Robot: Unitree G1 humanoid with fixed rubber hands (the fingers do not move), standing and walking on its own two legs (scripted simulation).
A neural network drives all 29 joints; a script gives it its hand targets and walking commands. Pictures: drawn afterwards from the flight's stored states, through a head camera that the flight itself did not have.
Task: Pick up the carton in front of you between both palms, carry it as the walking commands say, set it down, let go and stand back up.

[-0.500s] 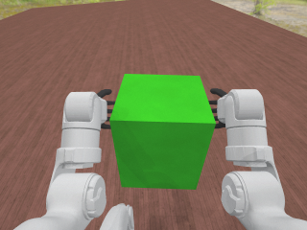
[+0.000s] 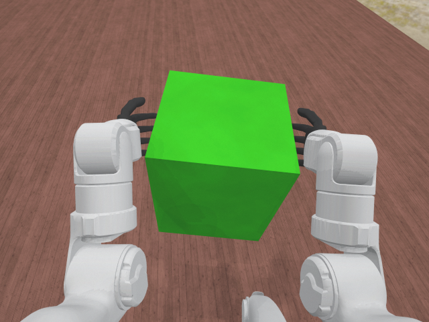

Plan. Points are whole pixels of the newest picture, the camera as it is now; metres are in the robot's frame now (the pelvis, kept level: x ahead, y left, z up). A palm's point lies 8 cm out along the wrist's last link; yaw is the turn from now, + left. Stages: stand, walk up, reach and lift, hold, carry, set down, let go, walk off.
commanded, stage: carry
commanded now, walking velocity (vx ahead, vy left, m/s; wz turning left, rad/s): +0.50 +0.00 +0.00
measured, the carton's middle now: (217, 162) +0.41 +0.00 +0.09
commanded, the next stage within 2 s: none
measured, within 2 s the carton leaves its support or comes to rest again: neither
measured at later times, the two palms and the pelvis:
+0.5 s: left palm (177, 90) +0.62 +0.10 +0.11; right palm (295, 100) +0.63 -0.20 +0.10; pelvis +0.27 -0.06 +0.02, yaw +2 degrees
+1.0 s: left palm (167, 53) +0.84 +0.14 +0.10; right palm (264, 59) +0.84 -0.15 +0.10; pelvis +0.58 +0.00 +0.02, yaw +0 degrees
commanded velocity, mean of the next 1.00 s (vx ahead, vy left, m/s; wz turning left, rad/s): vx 0.50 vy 0.00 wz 0.00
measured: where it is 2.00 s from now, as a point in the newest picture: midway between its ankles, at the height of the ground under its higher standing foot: (209, 159)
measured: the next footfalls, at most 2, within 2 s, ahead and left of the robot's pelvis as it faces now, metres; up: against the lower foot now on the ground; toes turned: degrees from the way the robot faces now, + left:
right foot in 0.24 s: +0.35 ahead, -0.12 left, +0.00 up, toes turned -6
left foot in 0.78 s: +0.60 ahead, +0.08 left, +0.00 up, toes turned +9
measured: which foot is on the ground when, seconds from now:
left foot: down 0.00-0.24, up 0.26-0.76, down 0.78-1.00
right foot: up 0.00-0.22, down 0.24-0.80, up 0.82-1.00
